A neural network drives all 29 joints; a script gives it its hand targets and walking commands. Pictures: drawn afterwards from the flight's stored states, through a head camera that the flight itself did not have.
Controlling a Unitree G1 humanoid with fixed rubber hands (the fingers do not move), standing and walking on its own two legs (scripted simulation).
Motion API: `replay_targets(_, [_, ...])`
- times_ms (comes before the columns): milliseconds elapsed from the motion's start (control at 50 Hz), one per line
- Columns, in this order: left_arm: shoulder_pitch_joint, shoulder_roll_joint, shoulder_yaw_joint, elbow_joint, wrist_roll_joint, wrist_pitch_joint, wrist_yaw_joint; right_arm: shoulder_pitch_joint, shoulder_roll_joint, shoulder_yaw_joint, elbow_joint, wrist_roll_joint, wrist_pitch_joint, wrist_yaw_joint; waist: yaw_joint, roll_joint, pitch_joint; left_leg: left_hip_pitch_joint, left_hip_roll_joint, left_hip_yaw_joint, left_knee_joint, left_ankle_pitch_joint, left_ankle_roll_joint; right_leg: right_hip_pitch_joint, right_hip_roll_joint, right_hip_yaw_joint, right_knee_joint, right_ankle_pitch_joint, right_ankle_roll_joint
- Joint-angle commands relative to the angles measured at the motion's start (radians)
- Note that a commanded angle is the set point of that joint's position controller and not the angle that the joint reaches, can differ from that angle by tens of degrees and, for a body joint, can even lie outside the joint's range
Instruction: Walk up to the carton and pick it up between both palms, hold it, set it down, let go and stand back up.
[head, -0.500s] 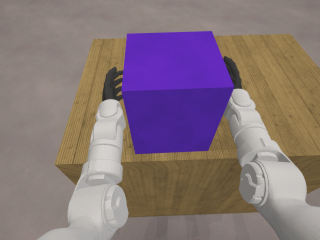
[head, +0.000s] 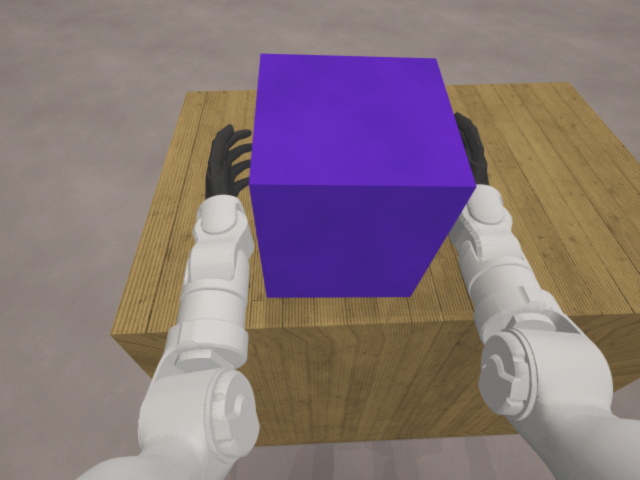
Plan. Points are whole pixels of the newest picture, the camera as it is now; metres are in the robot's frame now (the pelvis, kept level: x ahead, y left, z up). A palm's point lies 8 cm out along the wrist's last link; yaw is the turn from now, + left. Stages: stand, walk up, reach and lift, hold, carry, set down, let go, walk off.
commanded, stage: reach and lift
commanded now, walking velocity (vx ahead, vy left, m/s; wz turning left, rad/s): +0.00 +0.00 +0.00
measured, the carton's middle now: (343, 188) +0.45 +0.01 +0.11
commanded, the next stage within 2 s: none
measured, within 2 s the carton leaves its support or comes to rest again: neither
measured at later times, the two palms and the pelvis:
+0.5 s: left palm (209, 196) +0.39 +0.17 +0.15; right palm (464, 184) +0.42 -0.13 +0.15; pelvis +0.00 +0.00 +0.00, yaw +0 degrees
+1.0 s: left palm (162, 182) +0.36 +0.20 +0.20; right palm (455, 150) +0.39 -0.10 +0.22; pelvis -0.02 +0.01 +0.00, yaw +0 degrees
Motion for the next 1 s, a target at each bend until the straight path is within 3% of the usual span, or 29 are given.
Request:
replay_targets(0, [-0.773, -0.484, -0.360, -0.172, 0.049, -0.099, -0.079, -0.746, 0.494, 0.232, -0.087, -0.101, -0.134, 0.147, -0.022, -0.057, -0.692, 0.519, -0.053, 0.026, -0.033, 0.297, 0.018, 0.197, 0.006, -0.129, -0.057, 0.476, 0.083])
replay_targets(140, [-0.763, -0.458, -0.353, -0.104, 0.054, -0.086, -0.099, -0.767, 0.481, 0.232, -0.054, -0.102, -0.155, 0.131, -0.026, -0.076, -0.580, 0.493, -0.059, 0.034, -0.068, 0.188, 0.037, 0.194, -0.003, -0.129, -0.079, 0.364, 0.081])
replay_targets(320, [-0.758, -0.434, -0.375, -0.116, 0.050, 0.008, -0.111, -0.784, 0.501, 0.267, -0.062, -0.049, -0.087, 0.107, -0.020, -0.047, -0.482, 0.494, -0.065, 0.036, -0.090, 0.104, 0.046, 0.196, -0.006, -0.124, -0.100, 0.263, 0.078])
replay_targets(420, [-0.783, -0.450, -0.433, -0.192, 0.010, 0.071, -0.112, -0.805, 0.546, 0.322, -0.119, 0.016, -0.028, 0.089, -0.028, -0.020, -0.528, 0.521, -0.073, 0.027, -0.059, 0.163, 0.037, 0.217, 0.000, -0.120, -0.092, 0.320, 0.078])
replay_targets(540, [-0.862, -0.469, -0.513, -0.308, -0.073, 0.126, -0.113, -0.924, 0.621, 0.410, -0.280, 0.111, 0.024, 0.061, -0.046, -0.011, -0.685, 0.528, -0.095, 0.000, 0.004, 0.291, 0.028, 0.282, 0.005, -0.108, -0.059, 0.488, 0.084])
replay_targets(640, [-0.844, -0.440, -0.523, -0.336, -0.087, 0.190, -0.130, -0.970, 0.644, 0.457, -0.350, 0.163, 0.068, 0.035, -0.045, -0.021, -0.676, 0.508, -0.109, -0.001, 0.008, 0.292, 0.036, 0.333, -0.003, -0.099, -0.049, 0.544, 0.094])
replay_targets(760, [-0.840, -0.383, -0.482, -0.321, -0.066, 0.271, -0.160, -0.944, 0.634, 0.450, -0.293, 0.185, 0.143, 0.013, -0.056, -0.025, -0.516, 0.513, -0.112, 0.008, -0.030, 0.207, 0.050, 0.331, -0.007, -0.101, -0.072, 0.416, 0.098])
replay_targets(980, [-1.064, -0.371, -0.454, -0.314, -0.092, 0.352, -0.162, -1.029, 0.657, 0.358, -0.188, 0.200, 0.254, 0.025, -0.080, 0.021, -0.403, 0.479, -0.104, 0.006, -0.066, 0.016, 0.065, 0.205, 0.000, -0.102, -0.116, 0.089, 0.078])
